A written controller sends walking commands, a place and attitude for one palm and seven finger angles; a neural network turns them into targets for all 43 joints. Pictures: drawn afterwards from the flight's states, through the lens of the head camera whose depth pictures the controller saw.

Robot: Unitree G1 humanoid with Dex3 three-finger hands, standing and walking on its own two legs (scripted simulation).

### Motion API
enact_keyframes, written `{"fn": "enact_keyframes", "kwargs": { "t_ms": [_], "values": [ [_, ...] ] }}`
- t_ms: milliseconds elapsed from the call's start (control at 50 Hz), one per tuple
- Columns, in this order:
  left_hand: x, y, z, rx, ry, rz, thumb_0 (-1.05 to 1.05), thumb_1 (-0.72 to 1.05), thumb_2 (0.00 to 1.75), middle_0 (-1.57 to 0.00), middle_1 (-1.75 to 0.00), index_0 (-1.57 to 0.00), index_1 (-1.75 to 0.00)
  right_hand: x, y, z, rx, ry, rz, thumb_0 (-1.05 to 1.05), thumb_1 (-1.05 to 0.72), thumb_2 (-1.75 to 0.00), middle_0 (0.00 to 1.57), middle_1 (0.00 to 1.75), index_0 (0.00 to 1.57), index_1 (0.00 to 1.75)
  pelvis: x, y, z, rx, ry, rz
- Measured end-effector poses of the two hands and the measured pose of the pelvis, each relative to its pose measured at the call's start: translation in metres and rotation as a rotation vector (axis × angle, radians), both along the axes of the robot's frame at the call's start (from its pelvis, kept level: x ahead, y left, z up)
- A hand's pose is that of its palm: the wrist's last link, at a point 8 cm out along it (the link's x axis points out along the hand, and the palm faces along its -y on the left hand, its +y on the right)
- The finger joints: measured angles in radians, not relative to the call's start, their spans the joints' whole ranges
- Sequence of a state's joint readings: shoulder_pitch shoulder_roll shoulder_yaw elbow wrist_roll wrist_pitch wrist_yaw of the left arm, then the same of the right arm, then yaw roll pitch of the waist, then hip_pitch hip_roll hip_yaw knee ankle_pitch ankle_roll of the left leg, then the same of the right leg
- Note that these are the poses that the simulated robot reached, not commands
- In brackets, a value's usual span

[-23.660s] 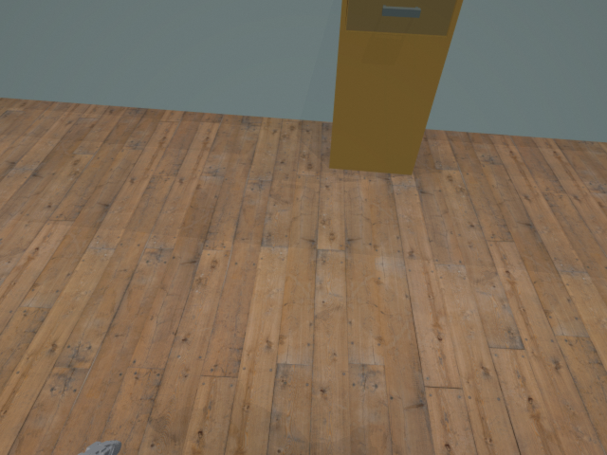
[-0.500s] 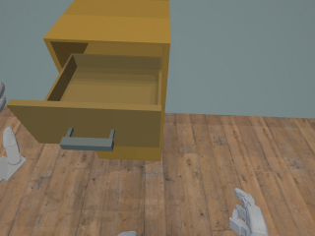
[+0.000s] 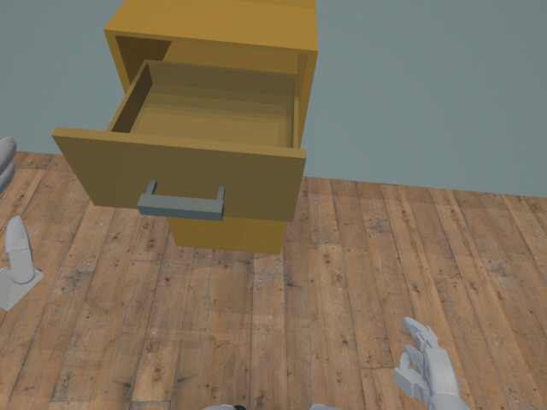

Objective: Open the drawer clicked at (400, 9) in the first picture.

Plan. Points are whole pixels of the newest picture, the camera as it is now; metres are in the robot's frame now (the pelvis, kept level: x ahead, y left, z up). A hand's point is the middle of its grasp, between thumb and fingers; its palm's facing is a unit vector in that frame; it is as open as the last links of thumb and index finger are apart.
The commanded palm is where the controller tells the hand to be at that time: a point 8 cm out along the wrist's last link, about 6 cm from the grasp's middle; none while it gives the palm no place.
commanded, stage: step back with the hand held close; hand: left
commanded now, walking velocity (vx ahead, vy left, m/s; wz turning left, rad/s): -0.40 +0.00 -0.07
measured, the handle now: (184, 197) +0.43 +0.19 +0.02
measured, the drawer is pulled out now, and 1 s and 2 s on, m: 0.30 0.30 0.30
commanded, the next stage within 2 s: stop stepping back and stand still in 0.08 s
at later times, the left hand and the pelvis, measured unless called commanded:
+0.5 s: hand out of the picture +0.07 +0.23 +0.20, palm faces +0.42 -0.81 -0.41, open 7.4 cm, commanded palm +0.01 +0.27 +0.20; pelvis -0.12 -0.01 -0.01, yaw +0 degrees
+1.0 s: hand out of the picture +0.03 +0.25 +0.19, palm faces +0.46 -0.80 -0.38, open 7.5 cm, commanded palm -0.03 +0.29 +0.20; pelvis -0.16 +0.01 -0.01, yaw -1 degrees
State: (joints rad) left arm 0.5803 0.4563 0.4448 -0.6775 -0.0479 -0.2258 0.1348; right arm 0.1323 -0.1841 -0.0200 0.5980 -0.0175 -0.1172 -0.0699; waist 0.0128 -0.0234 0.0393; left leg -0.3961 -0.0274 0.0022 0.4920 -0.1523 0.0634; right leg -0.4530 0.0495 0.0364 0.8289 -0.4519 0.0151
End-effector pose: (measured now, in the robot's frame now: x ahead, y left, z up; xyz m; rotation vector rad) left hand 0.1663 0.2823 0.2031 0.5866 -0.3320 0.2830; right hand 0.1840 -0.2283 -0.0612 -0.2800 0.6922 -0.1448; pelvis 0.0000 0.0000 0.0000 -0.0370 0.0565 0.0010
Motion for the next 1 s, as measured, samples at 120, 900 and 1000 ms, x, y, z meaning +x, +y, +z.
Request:
{"fn": "enact_keyframes", "kwargs": {
  "t_ms": [120,900,1000],
  "values": [
    [-0.038,-0.008,0.01,-0.054,-0.008,-0.024,0.02,0.88,0.9,-0.22,-0.3,-0.21,-0.3,-0.027,0.021,0.015,0.049,-0.069,0.058,0.01,-0.9,-0.9,0.21,0.3,0.2,0.3,-0.035,0.001,0.009,-0.035,-0.012,-0.038],
    [-0.186,-0.007,0.006,-0.053,-0.106,0.053,0.01,0.88,0.9,-0.22,-0.3,-0.21,-0.3,-0.227,-0.011,-0.021,0.035,0.062,-0.047,0.01,-0.9,-0.9,0.21,0.3,0.2,0.3,-0.164,-0.002,-0.003,0.032,-0.056,-0.011],
    [-0.18,0.007,-0.007,-0.089,-0.088,0.081,0.01,0.88,0.9,-0.21,-0.3,-0.21,-0.3,-0.211,-0.003,-0.021,0.022,0.026,-0.048,0.02,-0.9,-0.9,0.21,0.3,0.2,0.3,-0.164,0.008,-0.009,0.038,-0.068,-0.014]
  ]
}}
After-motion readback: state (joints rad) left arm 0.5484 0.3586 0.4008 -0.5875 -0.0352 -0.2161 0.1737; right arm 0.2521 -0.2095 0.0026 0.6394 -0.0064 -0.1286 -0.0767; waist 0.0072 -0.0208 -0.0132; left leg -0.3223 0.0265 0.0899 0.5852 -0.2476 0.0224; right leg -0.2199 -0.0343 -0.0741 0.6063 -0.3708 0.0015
